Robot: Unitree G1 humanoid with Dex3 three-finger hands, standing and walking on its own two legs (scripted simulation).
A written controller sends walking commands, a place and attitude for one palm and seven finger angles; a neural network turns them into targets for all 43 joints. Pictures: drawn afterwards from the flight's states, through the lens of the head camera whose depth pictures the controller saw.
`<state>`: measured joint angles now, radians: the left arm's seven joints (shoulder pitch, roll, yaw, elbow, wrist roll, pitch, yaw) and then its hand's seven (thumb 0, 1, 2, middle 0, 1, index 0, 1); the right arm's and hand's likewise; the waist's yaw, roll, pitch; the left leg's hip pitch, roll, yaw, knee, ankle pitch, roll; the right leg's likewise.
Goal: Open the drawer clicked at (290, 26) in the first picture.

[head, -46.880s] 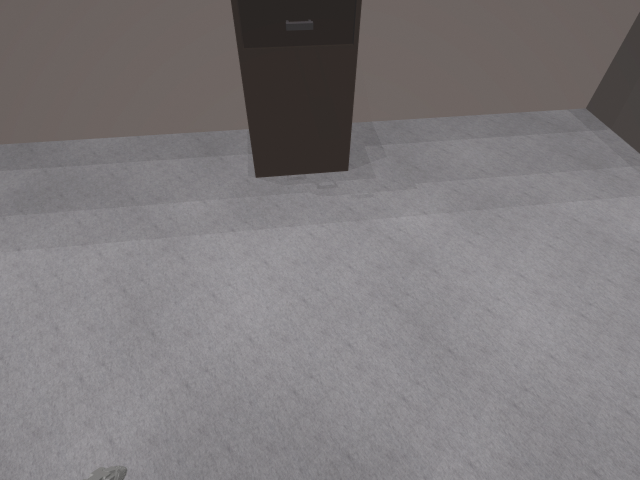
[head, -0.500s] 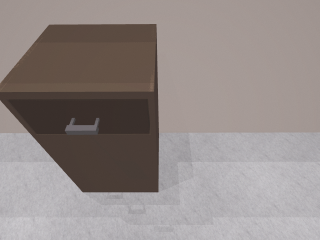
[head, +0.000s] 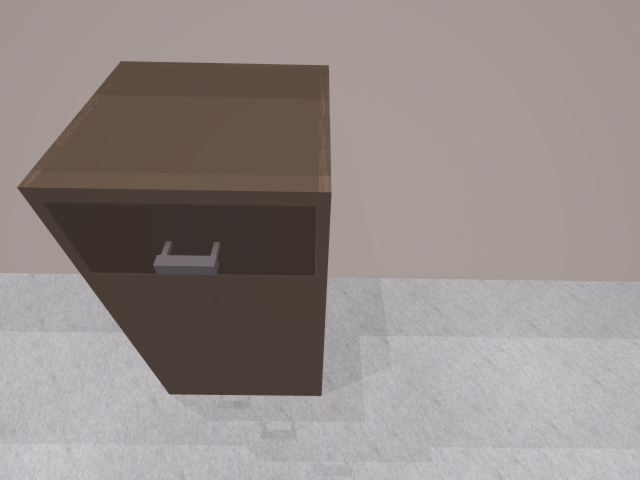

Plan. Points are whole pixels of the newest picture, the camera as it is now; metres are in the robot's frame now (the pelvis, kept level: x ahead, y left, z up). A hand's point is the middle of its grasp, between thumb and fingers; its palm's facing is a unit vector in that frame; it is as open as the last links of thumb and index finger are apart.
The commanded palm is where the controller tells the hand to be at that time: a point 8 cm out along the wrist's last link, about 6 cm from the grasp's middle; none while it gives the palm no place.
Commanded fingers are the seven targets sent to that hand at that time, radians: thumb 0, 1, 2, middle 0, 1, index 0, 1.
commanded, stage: come to a stop and stand still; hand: left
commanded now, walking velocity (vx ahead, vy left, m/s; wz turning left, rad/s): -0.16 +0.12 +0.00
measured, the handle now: (189, 255) +0.46 +0.26 -0.04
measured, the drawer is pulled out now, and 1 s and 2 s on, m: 0.00 0.00 0.00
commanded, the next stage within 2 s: none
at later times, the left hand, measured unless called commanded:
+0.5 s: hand out of the picture -0.01 +0.19 -0.17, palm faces +0.02 -0.97 -0.23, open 7.4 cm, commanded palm none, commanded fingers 0.00 0.90 0.90 -0.20 -0.30 -0.20 -0.30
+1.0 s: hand out of the picture -0.04 +0.15 -0.17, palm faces +0.01 -0.99 -0.17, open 7.4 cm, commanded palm none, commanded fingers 0.00 0.90 0.90 -0.20 -0.30 -0.20 -0.30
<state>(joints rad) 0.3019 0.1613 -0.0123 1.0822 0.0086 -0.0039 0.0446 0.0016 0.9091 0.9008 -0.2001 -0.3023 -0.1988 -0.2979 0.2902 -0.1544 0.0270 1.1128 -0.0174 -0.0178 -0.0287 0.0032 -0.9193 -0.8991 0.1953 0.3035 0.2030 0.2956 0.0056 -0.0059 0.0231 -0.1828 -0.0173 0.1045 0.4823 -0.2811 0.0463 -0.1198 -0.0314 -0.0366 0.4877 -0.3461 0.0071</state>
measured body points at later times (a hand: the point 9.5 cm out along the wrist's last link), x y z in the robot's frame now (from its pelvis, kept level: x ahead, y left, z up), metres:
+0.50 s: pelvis -0.03 +0.00 +0.00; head -0.04 +0.00 +0.45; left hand -0.01 +0.24 -0.15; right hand +0.01 -0.23 -0.16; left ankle -0.01 +0.09 -0.74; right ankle -0.05 -0.12 -0.74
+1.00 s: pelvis -0.02 -0.01 +0.00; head -0.01 -0.01 +0.45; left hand -0.04 +0.20 -0.16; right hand -0.03 -0.22 -0.16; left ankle -0.01 +0.09 -0.74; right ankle -0.05 -0.12 -0.74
